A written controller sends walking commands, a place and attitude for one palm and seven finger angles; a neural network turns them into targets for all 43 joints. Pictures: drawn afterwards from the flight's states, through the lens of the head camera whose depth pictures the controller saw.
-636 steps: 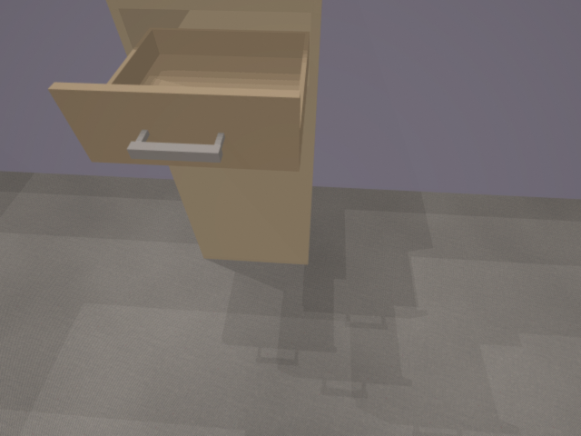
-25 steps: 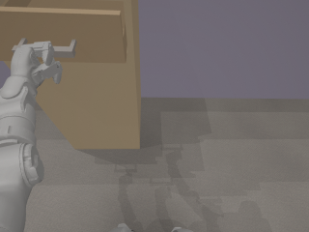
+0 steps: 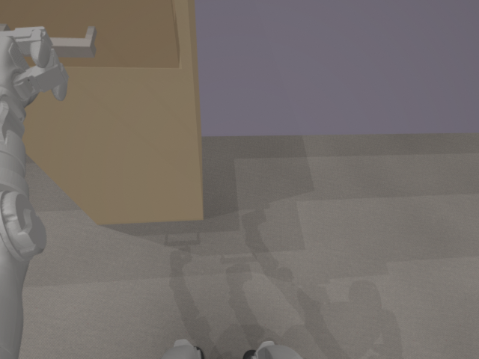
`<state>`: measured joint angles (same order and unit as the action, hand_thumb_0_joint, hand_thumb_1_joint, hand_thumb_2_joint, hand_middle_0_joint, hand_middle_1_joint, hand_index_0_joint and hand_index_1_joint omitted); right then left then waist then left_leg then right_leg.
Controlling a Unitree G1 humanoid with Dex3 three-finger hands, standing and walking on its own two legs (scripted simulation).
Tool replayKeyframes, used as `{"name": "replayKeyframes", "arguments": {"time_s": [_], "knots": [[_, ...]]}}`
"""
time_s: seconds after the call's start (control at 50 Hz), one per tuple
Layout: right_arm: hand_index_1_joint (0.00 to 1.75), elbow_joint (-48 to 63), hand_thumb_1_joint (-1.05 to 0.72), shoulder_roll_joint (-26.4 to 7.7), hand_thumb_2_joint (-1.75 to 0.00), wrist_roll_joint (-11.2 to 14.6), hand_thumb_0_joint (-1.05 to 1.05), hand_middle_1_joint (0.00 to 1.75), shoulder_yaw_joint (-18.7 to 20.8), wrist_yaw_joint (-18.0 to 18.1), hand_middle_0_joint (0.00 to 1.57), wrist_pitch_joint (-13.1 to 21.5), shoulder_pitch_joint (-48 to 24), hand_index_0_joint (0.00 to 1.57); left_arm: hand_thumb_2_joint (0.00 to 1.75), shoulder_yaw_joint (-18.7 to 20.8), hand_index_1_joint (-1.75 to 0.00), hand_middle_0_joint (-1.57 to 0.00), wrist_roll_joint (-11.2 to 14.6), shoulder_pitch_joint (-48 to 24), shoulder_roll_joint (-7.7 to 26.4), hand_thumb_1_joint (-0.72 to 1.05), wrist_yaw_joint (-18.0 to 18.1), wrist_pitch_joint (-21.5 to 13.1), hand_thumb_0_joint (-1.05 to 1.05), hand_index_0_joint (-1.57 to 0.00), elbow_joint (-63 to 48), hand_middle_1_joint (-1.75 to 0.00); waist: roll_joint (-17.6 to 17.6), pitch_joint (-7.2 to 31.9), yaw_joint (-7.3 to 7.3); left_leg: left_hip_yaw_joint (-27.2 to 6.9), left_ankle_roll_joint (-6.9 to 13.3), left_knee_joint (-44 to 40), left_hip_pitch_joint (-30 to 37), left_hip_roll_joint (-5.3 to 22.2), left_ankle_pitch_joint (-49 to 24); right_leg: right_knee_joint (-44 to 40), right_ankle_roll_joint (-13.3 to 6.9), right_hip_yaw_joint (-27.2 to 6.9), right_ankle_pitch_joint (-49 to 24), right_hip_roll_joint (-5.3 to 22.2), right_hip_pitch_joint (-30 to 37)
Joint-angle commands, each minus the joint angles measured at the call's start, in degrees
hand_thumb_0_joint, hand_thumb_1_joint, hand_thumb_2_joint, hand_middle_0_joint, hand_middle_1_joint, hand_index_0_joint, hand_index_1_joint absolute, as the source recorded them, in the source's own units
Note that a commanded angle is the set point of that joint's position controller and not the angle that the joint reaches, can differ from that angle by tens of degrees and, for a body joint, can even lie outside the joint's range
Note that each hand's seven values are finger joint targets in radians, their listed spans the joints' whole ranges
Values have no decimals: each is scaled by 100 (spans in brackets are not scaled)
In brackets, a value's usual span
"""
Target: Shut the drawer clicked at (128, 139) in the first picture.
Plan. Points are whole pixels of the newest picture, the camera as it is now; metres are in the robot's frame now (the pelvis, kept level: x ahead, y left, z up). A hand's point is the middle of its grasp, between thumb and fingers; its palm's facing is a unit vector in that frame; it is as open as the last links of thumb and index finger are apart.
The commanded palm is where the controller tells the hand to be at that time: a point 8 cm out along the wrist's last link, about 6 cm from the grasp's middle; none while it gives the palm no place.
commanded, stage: push the drawer shut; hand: left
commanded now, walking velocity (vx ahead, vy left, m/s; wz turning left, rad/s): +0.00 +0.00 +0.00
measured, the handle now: (45, 39) +0.60 +0.25 +0.14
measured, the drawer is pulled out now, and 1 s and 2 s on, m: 0.00 0.00 0.00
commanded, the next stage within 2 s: pull the fist back off the drawer in 0.26 s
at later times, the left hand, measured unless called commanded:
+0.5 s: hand (56, 67) +0.53 +0.23 +0.15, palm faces +0.01 -1.00 -0.01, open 3.3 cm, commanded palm +0.55 +0.25 +0.14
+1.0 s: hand (66, 71) +0.52 +0.21 +0.15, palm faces +0.00 -1.00 +0.00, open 3.3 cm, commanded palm +0.49 +0.26 +0.14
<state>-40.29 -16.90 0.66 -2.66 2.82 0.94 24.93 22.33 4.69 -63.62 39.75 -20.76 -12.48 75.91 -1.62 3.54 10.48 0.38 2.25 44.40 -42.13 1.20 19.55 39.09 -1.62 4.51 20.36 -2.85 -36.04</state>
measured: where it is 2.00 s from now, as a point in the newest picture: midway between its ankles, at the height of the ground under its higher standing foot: outside the picture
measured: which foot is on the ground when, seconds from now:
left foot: down 0.00-1.00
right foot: down 0.00-1.00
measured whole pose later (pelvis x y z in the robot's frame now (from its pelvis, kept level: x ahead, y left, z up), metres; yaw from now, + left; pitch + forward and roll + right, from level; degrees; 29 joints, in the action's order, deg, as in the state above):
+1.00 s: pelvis +0.01 +0.00 +0.00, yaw -2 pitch +16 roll -3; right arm -37.2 -16.3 0.6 -2.3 1.2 -1.4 27.1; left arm 26.4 5.0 -55.0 36.7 -18.8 -12.3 69.4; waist -2.4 6.0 10.4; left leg 2.6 2.4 43.9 -39.7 2.2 20.6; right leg 38.9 -1.6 2.0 20.6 -3.7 -34.7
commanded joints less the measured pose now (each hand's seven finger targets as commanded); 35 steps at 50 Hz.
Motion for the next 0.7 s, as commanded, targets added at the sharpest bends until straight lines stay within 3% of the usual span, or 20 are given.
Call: {"name": "replayKeyframes", "arguments": {"time_s": [0.0,0.06,0.16,0.18,0.24,0.3,0.34,0.38,0.44,0.48,0.54,0.58,0.62,0.68], "knots": [[30,126,-90,-1107,-90,-13,0,30,365,102,20,91,1173,20,90,85,-160,-140,140,-3568,1300,90,119,-375,0,-140,-1410,-160,-1020,2549,414,-509,-2,-199,2806,125,-2078,-410,95,-365,-1520,-40,-282],[30,81,-90,-1137,-90,-47,0,30,358,82,20,50,1287,20,90,193,-160,-140,77,-3565,1458,90,156,-349,0,-140,-1184,-160,-906,2522,444,-541,-3,-135,2743,142,-2187,-392,83,-351,-1566,-66,-322],[30,12,-90,-1148,-90,-48,0,30,344,89,20,105,1289,20,90,-233,-160,-140,142,-3891,918,90,189,-312,0,-140,-1224,-160,-1046,2242,604,-623,-13,-203,2811,193,-1801,-463,81,-305,-1120,-65,-753],[30,-22,-90,-1180,-90,-50,0,30,341,103,20,117,1310,20,90,-109,-160,-140,136,-3965,1124,90,211,-321,0,-140,-1236,-160,-1003,2309,593,-641,-17,-206,2788,219,-1745,-449,94,-306,-1071,-62,-730],[30,-52,-90,-1180,-90,-39,0,30,317,108,20,197,1289,20,90,-355,-160,-140,171,-4028,816,90,233,-291,0,-140,-1155,-160,-1085,2205,655,-666,-25,-254,2751,228,-1394,-470,93,-296,-807,-54,-898],[30,-99,-90,-1220,-90,-32,0,30,304,151,20,248,1333,20,90,-239,-160,-140,171,-4094,1059,90,257,-297,0,-140,-1184,-160,-1030,2345,673,-641,-3,-241,2672,253,-1361,-470,114,-322,-818,-37,-797],[30,-115,-90,-1223,-90,-18,0,30,285,156,20,302,1327,20,90,-325,-160,-140,189,-4153,981,90,247,-289,0,-140,-1153,-160,-1040,2286,695,-632,-3,-277,2599,250,-1210,-498,124,-329,-730,-34,-799],[30,-96,-90,-1220,-90,-27,0,30,284,154,20,320,1348,20,90,-245,-160,-140,153,-4156,1073,90,270,-316,0,-140,-1193,-160,-1077,2438,659,-648,-5,-246,2660,235,-1240,-464,108,-327,-726,-42,-767],[30,-80,-90,-1206,-90,-38,0,30,281,141,20,348,1342,20,90,-270,-160,-140,123,-4121,1044,90,279,-320,0,-140,-1178,-160,-1154,2334,632,-661,-26,-257,2621,225,-1151,-446,90,-304,-666,-39,-828],[30,-62,-90,-1208,-90,-57,0,30,282,121,20,341,1363,20,90,-125,-160,-140,106,-4084,1198,90,314,-334,0,-140,-1206,-160,-1170,2444,596,-646,-22,-225,2620,208,-1272,-429,86,-312,-747,-49,-738],[30,-10,-90,-1191,-90,-59,0,30,293,94,20,320,1370,20,90,-87,-160,-140,72,-3971,1211,90,321,-299,0,-140,-1117,-160,-951,2372,580,-619,-7,-227,2493,184,-1197,-449,95,-313,-734,-60,-649],[30,29,-90,-1188,-90,-64,0,30,289,76,20,281,1368,20,90,-57,-160,-140,33,-3933,1281,90,325,-320,0,-140,-1134,-160,-1079,2383,543,-619,-17,-220,2483,166,-1265,-424,73,-319,-779,-57,-628],[30,76,-90,-1163,-90,-78,0,30,312,39,20,258,1360,20,90,4,-160,-140,3,-3890,1321,90,324,-363,0,-140,-1275,-160,-1209,2511,474,-630,-36,-212,2606,153,-1337,-413,52,-315,-806,-77,-601],[30,168,-90,-1138,-90,-86,0,30,354,1,20,199,1346,20,90,195,-160,-140,34,-3472,1405,90,289,-453,0,-140,-1495,-160,-1097,2788,337,-583,-27,-184,2731,148,-1664,-387,38,-323,-1079,-103,-341]]}}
